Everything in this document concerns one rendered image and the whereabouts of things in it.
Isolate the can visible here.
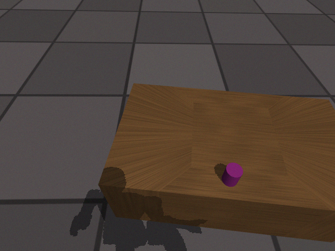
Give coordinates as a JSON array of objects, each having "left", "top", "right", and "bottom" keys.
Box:
[{"left": 221, "top": 163, "right": 243, "bottom": 187}]

